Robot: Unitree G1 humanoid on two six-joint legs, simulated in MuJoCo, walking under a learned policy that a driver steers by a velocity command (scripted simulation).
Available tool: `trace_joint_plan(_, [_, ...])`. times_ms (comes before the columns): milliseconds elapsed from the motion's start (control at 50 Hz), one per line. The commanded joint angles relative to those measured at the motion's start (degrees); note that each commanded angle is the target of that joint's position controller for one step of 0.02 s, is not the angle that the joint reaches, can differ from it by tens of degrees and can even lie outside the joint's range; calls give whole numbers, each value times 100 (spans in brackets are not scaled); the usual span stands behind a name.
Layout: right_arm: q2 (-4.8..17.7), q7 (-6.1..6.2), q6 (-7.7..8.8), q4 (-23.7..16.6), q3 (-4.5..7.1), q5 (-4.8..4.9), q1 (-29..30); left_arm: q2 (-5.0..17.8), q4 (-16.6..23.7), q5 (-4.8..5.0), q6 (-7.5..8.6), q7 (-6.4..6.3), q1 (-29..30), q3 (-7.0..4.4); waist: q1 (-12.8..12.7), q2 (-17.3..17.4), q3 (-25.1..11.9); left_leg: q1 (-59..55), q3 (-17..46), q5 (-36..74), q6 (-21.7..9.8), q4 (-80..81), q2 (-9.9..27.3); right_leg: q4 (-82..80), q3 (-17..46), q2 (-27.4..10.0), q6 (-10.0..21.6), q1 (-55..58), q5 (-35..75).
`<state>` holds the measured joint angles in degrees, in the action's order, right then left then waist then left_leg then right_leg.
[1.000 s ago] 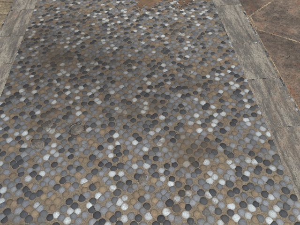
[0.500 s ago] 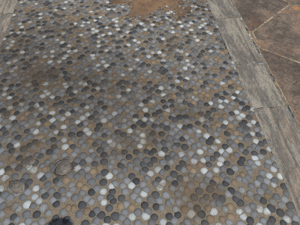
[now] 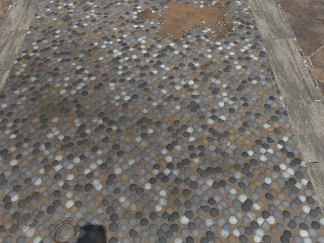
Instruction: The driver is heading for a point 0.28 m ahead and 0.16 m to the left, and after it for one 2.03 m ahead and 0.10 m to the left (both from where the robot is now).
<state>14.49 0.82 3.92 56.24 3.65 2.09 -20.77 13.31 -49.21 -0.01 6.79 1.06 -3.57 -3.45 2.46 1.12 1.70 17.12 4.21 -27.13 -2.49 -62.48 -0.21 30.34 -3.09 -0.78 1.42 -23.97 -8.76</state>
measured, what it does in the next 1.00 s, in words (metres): walks ahead: left foot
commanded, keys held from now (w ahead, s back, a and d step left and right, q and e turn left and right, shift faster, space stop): w+q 0.50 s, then w+e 0.50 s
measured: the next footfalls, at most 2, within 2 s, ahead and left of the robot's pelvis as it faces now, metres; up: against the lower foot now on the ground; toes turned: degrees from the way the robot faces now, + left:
left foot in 0.46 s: +0.36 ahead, +0.18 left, +0.00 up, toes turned +20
right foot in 1.02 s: +0.73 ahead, +0.09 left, +0.00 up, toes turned +8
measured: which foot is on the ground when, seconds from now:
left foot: up 0.00-0.44, down 0.46-1.00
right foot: down 0.00-0.44, up 0.46-1.00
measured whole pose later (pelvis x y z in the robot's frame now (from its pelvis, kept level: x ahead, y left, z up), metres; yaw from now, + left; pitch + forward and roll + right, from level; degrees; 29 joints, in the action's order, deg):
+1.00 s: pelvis +0.54 +0.14 -0.01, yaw +11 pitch +3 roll +1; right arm 14.7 1.9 2.8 51.7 4.0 -0.3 -18.5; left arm 14.0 -46.7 1.2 4.1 3.9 -4.1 -3.0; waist 2.3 -1.5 0.8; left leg -7.8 -9.7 -26.2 -2.0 -17.5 -2.1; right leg 32.2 -4.3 0.4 6.0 -32.1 -2.6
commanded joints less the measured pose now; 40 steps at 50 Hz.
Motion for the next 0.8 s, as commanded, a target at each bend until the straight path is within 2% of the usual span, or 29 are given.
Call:
trace_joint_plan(20, [549,43,74,-489,183,-6,274,541,-1,-32,5,-26,-692,-129,-437,-535,-522,2238,223,776,-67,-813,703,-1701,1948,-1682,778,2177,-160])
trace_joint_plan(40, [425,19,1,-506,199,-3,177,496,-35,-84,11,-33,-594,-114,-281,-719,-417,1944,236,978,-73,-665,836,-1877,1552,-1569,737,1812,11])
trace_joint_plan(80, [231,-4,-126,-587,196,14,200,527,-117,-76,37,-58,-610,-144,-193,-693,-259,1889,155,1160,-53,-495,906,-2135,1055,-1512,819,1536,355])
trace_joint_plan(140, [251,-12,-223,-810,220,-46,575,731,-208,-92,50,-137,-730,-217,-184,-464,-50,2342,233,1762,33,5,929,-2309,531,-1560,899,1577,822])
trace_joint_plan(200, [241,-103,-197,-966,202,-70,970,847,-245,-95,6,-198,-823,-250,-260,-428,55,2410,105,2543,83,912,867,-2369,-34,-1462,814,1743,1050])
trace_joint_plan(240, [201,-184,-176,-1105,158,-88,1390,928,-252,-66,-28,-230,-922,-269,-398,-378,170,2311,-154,2877,73,1490,815,-2395,-351,-1432,753,1832,1081])
trace_joint_plan(300, [164,-295,-175,-1371,97,-93,1981,1053,-326,0,-112,-254,-1230,-310,-611,-314,369,2397,-443,2817,-2,2070,744,-2289,-623,-1563,716,2298,1169])
trace_joint_plan(340, [202,-362,-187,-1538,90,-80,2197,1129,-368,61,-188,-247,-1357,-341,-635,-364,429,2412,-597,2454,-106,2313,669,-2065,-749,-1675,651,2689,1470])
trace_joint_plan(360, [252,-392,-194,-1604,105,-75,2214,1183,-367,90,-227,-245,-1349,-360,-583,-415,400,2288,-710,2193,-185,2403,581,-1868,-829,-1714,601,2831,1922])
trace_joint_plan(400, [458,-413,-216,-1644,205,-72,1899,1366,-308,143,-298,-258,-1211,-408,-293,-626,62,1530,-1060,1610,-400,2446,199,-1082,-1003,-1717,481,2966,3846])
trace_joint_plan(420, [642,-407,-223,-1535,314,-51,1329,1432,-279,170,-348,-264,-1114,-421,58,-663,-262,769,-1225,1480,-549,2568,-73,-234,-1110,-1633,398,2891,4643])
trace_joint_plan(440, [973,-351,-227,-1273,509,-36,367,1397,-240,182,-377,-267,-1034,-393,561,-518,-759,-644,-1233,1842,-767,2972,-358,1040,-1244,-1391,202,2379,4527])
trace_joint_plan(460, [1583,-215,-277,-1087,719,-38,-453,1109,-96,5,-334,-267,-1113,-287,772,345,-1252,-2345,295,1839,-1136,3159,527,2968,-1266,-1091,-111,788,2200])
trace_joint_plan(480, [2047,-226,-185,-1187,713,-39,-154,283,234,-111,-127,-176,-1546,-38,-23,1484,-1824,-3855,3653,760,-2212,4017,1767,4667,-262,136,-374,-1535,-2562])
trace_joint_plan(500, [1505,-272,-110,-1286,554,-103,-368,807,348,166,110,-105,-769,-119,452,688,-2008,-3909,4164,492,-2102,4714,1927,5087,737,59,-228,-2173,-2473])
trace_joint_plan(520, [1123,-278,-42,-1190,439,-146,-154,940,347,349,200,-65,-560,-160,371,457,-1281,-3372,3181,1088,-1793,4710,1857,4883,640,-247,-50,-2510,-1869])
trace_joint_plan(540, [863,-267,-8,-1280,354,-130,288,894,213,267,212,-104,-642,-149,118,37,-946,-2503,2363,1725,-1549,4637,1641,4434,629,-566,22,-2144,-1346])
trace_joint_plan(560, [606,-253,2,-1369,269,-159,754,933,80,147,154,-137,-709,-197,-97,-4,-666,-1704,1674,2373,-1369,4687,1416,4010,609,-791,4,-1699,-1035])
trace_joint_plan(580, [475,-235,27,-1418,212,-234,940,942,-4,133,49,-121,-887,-223,-265,144,-626,-1238,1332,2727,-1284,4818,1296,3823,668,-940,0,-1277,-824])
trace_joint_plan(620, [573,-212,106,-1320,222,-246,874,780,-86,121,-135,-112,-1010,-209,-364,145,-533,-862,879,3231,-1243,5080,1206,3536,606,-980,-67,-1056,-546])
trace_joint_plan(660, [723,-161,176,-1189,251,-253,685,689,-20,89,-237,-132,-762,-180,-317,78,-305,-830,472,3631,-1171,5266,1172,3105,597,-976,-148,-1386,-31])
trace_joint_plan(740, [704,-57,200,-1021,210,-282,498,624,115,115,-228,-79,-274,-153,-111,164,-54,-1047,-274,3590,-788,5462,964,1777,627,-735,-129,-1660,1352])
trace_joint_plan(800, [756,-14,225,-906,198,-289,385,529,249,147,-189,6,135,-100,75,180,132,-1250,-648,3449,-564,5618,993,942,506,-487,-24,-1545,1978])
